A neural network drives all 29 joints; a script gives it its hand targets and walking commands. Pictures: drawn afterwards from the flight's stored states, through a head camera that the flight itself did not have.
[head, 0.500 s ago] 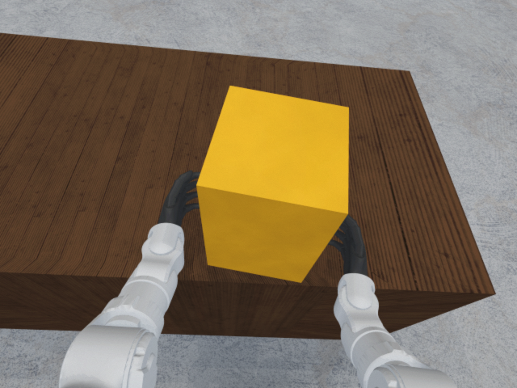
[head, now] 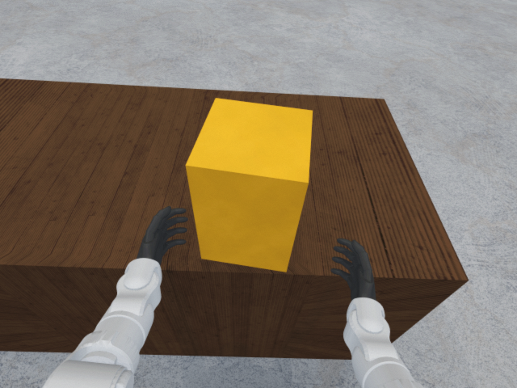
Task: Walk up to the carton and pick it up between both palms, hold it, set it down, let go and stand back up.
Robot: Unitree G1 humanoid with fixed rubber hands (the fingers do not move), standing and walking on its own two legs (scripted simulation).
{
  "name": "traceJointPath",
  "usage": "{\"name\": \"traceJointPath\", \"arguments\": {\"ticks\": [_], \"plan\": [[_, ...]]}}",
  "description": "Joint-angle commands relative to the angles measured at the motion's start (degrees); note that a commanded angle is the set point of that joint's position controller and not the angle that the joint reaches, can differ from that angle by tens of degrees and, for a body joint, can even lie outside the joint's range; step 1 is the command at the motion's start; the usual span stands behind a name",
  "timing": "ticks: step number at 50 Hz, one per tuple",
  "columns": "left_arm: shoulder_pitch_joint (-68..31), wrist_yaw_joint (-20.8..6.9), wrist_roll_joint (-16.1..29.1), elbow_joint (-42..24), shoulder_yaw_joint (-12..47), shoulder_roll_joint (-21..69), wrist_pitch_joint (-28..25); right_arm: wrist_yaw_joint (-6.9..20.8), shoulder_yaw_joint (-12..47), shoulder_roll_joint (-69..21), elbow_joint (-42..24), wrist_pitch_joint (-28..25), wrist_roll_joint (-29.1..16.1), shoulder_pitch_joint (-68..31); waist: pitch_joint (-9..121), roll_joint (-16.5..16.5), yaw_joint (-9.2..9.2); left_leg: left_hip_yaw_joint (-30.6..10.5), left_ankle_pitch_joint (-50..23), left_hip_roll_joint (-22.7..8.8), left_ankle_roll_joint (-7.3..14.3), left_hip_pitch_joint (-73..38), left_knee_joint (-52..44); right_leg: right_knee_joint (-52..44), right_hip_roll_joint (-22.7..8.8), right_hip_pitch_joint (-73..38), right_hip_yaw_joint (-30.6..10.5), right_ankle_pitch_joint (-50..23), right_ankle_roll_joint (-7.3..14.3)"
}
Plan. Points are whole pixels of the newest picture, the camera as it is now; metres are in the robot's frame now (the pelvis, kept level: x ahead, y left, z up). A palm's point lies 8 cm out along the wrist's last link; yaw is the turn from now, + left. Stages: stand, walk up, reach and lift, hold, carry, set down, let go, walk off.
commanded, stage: set down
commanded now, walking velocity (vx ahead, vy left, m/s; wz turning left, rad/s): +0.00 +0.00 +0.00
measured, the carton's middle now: (252, 190) +0.48 +0.02 +0.02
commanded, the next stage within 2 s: none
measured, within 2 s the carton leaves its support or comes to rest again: neither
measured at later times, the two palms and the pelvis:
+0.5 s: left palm (133, 294) +0.27 +0.20 +0.00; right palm (370, 326) +0.23 -0.16 -0.01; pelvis -0.01 +0.00 +0.00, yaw +0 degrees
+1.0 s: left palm (137, 312) +0.25 +0.19 -0.03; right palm (385, 350) +0.20 -0.19 -0.03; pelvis +0.01 -0.01 +0.00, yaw +0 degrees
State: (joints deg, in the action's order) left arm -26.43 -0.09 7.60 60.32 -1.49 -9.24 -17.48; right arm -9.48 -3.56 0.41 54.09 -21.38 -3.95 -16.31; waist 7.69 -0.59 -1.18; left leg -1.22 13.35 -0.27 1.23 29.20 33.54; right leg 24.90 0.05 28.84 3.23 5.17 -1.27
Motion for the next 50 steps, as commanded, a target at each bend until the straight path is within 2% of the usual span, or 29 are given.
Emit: {"name": "traceJointPath", "arguments": {"ticks": [1,3,4,5,6,8,9,10,11,12,14,15,17,18,21,22,25,27,29,30,37,38,39,41,42,44,45,47,50], "plan": [[-2.82,-1.73,1.46,-21.47,0.54,-8.81,-3.08,-1.93,4.94,0.83,-23.03,-3.02,-3.11,-9.80,18.38,2.01,2.69,2.08,-4.05,0.34,-1.05,-6.42,-9.24,-0.18,0.66,-35.20,-2.49,0.35,-0.24],[-16.61,-1.96,2.17,-18.85,0.84,-12.52,-3.21,-2.60,2.78,1.39,-23.77,-1.21,-1.51,-20.92,17.05,0.37,3.17,3.91,3.88,0.79,-1.53,-3.68,-9.57,-1.60,0.58,-28.29,-3.36,10.48,0.33],[-7.93,-1.81,2.11,-18.60,2.26,-10.99,-2.45,-2.17,3.22,0.84,-23.10,0.21,-1.49,-12.13,11.86,0.05,2.03,1.94,5.25,-0.22,-0.51,-2.27,-11.33,-1.32,0.50,-30.89,-2.49,10.29,0.67],[-9.09,-1.66,2.17,-21.51,0.64,-11.96,-2.69,-2.43,3.79,0.31,-26.45,-0.28,-0.67,-13.99,14.40,-0.99,3.57,2.89,5.13,-0.43,-0.71,-3.52,-11.63,-1.00,0.69,-32.35,-2.73,9.72,0.34],[-14.02,-1.40,2.94,-20.01,2.31,-13.01,-2.91,-2.49,2.47,1.05,-25.29,1.01,-0.39,-18.07,12.36,-2.12,2.86,2.46,9.31,-0.78,-0.51,-1.88,-12.49,-0.66,0.80,-30.65,-2.33,12.64,0.38],[-7.33,-1.08,1.91,-27.75,1.29,-12.05,-3.40,-2.26,4.30,-1.03,-30.02,0.25,-1.10,-9.66,13.84,-2.80,3.82,1.29,5.81,-1.45,-0.58,-2.87,-13.28,1.06,1.32,-36.73,-2.07,5.60,-0.09],[-16.43,-0.83,4.52,-24.87,2.85,-14.53,-4.34,-2.27,3.46,-0.39,-29.31,1.16,-0.05,-16.07,14.98,-1.90,3.05,2.34,10.11,-0.60,-0.14,-0.05,-12.15,0.92,0.98,-32.74,-2.87,10.71,0.18],[-14.78,-0.47,4.94,-22.53,3.22,-14.46,-4.74,-1.67,3.67,-0.64,-29.64,2.73,-0.76,-16.66,13.82,-2.23,3.28,1.11,13.10,-1.49,0.89,3.39,-13.72,1.88,0.97,-34.48,-2.32,13.54,-0.13],[-9.86,-0.38,5.84,-26.07,3.85,-13.78,-5.20,-1.68,3.77,-0.09,-31.26,2.18,-0.72,-10.94,13.37,-2.09,3.27,0.74,11.43,-2.33,0.65,2.92,-14.39,2.62,1.43,-37.78,-2.22,9.25,0.10],[-12.95,-0.38,5.71,-21.14,3.48,-14.97,-4.62,-1.79,2.94,0.52,-29.79,3.39,0.18,-15.83,13.23,-2.78,4.01,1.79,13.29,-1.60,0.54,3.48,-13.74,1.76,0.72,-35.34,-2.74,13.27,0.36],[-4.73,-0.36,5.04,-27.52,4.01,-13.68,-4.22,-2.05,3.40,0.06,-30.10,3.00,-0.41,-6.85,11.39,-4.29,2.78,1.30,8.81,-2.25,-0.22,0.26,-14.56,2.28,1.41,-38.95,-2.38,6.10,0.19],[-9.32,-0.76,4.82,-23.99,4.83,-14.43,-3.66,-2.04,3.45,-0.18,-25.50,3.94,-0.58,-10.14,8.33,-6.17,3.12,0.95,12.63,-2.73,-0.19,1.61,-15.93,2.49,1.76,-37.18,-1.72,8.90,0.03],[3.22,-1.22,3.60,-25.96,5.00,-12.22,-2.26,-1.96,5.45,0.05,-28.32,3.65,-1.49,1.60,7.19,-3.90,3.42,0.36,9.34,-2.80,-0.36,-0.91,-15.24,1.83,1.63,-39.56,-2.33,6.01,0.58],[-0.84,-1.33,3.58,-26.81,2.82,-14.45,-2.37,-2.02,5.75,-0.52,-28.74,3.90,-1.26,-2.23,7.67,-3.77,4.54,1.65,8.97,-1.73,-0.59,-2.21,-15.10,0.61,1.38,-38.10,-3.16,7.84,0.59],[4.41,-1.67,3.64,-29.06,3.55,-13.79,-1.86,-2.09,5.83,-0.59,-31.51,3.90,-1.23,1.47,6.31,-2.26,4.32,1.46,9.08,-1.84,-0.19,-2.68,-15.58,-0.26,0.68,-39.16,-3.46,8.88,0.43],[6.98,-1.55,2.91,-29.89,4.24,-12.79,-1.55,-2.02,7.65,-2.65,-31.99,4.30,-2.05,4.07,3.85,-5.97,5.25,1.02,9.63,-2.32,-0.03,-0.89,-16.96,0.55,0.89,-40.96,-3.29,7.51,0.39],[6.16,-1.13,4.32,-35.00,4.33,-13.58,-0.84,-1.38,7.26,-0.14,-36.63,3.98,-1.90,3.54,3.62,-3.57,4.88,0.68,11.88,-3.02,-0.70,-0.21,-17.44,1.23,1.45,-40.53,-2.93,8.79,0.35],[6.29,-0.52,5.79,-35.15,6.39,-13.53,-0.50,-0.66,5.41,1.00,-38.21,5.56,-2.09,1.94,1.13,-6.01,5.35,0.48,16.67,-3.83,0.31,1.69,-18.75,2.20,1.88,-39.98,-2.93,11.14,1.04],[7.42,-0.20,6.42,-37.28,6.31,-14.47,-0.69,-0.21,5.99,1.26,-41.92,5.43,-1.51,4.21,1.16,-4.19,5.11,0.95,14.59,-3.27,-0.08,1.17,-17.90,2.01,1.49,-40.00,-2.97,10.32,1.24],[11.14,0.30,4.81,-37.77,6.25,-13.05,0.08,0.27,6.20,2.11,-39.46,5.81,-2.02,7.22,-0.63,-6.36,5.36,0.40,14.04,-3.96,-0.41,0.24,-18.66,2.23,2.01,-40.20,-2.74,9.73,1.47],[12.28,0.41,5.94,-39.38,5.46,-14.86,0.12,1.19,8.80,1.76,-43.79,6.93,-2.62,11.01,-1.10,-5.33,6.58,1.43,13.93,-3.63,0.29,2.13,-18.32,2.50,0.71,-41.88,-4.37,9.15,1.02],[12.81,0.07,6.41,-40.35,4.56,-15.42,-0.37,0.86,8.98,1.17,-45.75,6.40,-1.97,12.47,1.07,-1.76,6.69,2.16,12.10,-2.52,0.34,-0.20,-17.09,1.52,0.02,-41.24,-4.72,9.80,0.89],[13.78,0.10,4.50,-36.50,4.41,-14.14,1.04,1.47,7.32,2.67,-39.09,7.54,-0.01,13.79,-3.15,-3.76,5.39,1.25,14.01,-3.73,0.26,-0.41,-18.75,1.52,0.56,-38.67,-4.31,12.05,1.16],[14.11,0.20,4.63,-39.84,4.37,-14.37,0.63,1.20,7.57,1.67,-41.79,7.57,-1.54,15.07,-3.41,-6.77,6.75,1.39,14.68,-4.33,0.56,1.46,-19.42,2.82,0.57,-42.64,-4.77,9.18,0.84],[14.47,-0.31,4.29,-39.13,4.27,-14.45,1.78,0.94,6.53,2.93,-40.78,7.64,-0.59,16.18,-2.61,-3.13,5.21,1.88,13.17,-3.00,-0.17,-1.77,-18.31,1.12,0.43,-40.35,-4.97,10.48,1.14],[13.60,-0.20,5.22,-37.98,3.81,-14.24,2.17,1.44,6.55,2.15,-42.47,7.37,-1.11,14.70,-2.35,-4.73,5.91,1.95,13.86,-3.26,0.29,0.37,-18.77,1.71,0.20,-41.32,-4.67,11.07,1.22],[13.80,-0.18,4.73,-37.73,3.88,-14.92,2.88,1.49,6.63,2.98,-42.92,7.54,-0.78,14.37,-1.55,-2.74,5.66,2.18,12.68,-2.51,0.33,-1.95,-17.31,1.21,-0.22,-39.33,-5.33,10.94,1.40],[12.99,0.14,3.13,-38.04,4.31,-13.47,3.17,2.25,6.20,3.96,-39.53,7.75,-0.81,14.58,-3.23,-6.46,5.01,0.96,15.24,-4.30,0.70,0.79,-19.56,2.75,0.85,-41.74,-4.45,10.15,0.97],[15.38,-0.35,3.05,-35.30,2.81,-13.22,4.98,2.43,5.39,5.39,-37.71,8.66,0.50,15.79,-4.63,-4.63,5.45,2.10,13.30,-3.48,0.27,-0.22,-18.50,1.32,0.30,-40.63,-4.80,11.42,1.65]]}}
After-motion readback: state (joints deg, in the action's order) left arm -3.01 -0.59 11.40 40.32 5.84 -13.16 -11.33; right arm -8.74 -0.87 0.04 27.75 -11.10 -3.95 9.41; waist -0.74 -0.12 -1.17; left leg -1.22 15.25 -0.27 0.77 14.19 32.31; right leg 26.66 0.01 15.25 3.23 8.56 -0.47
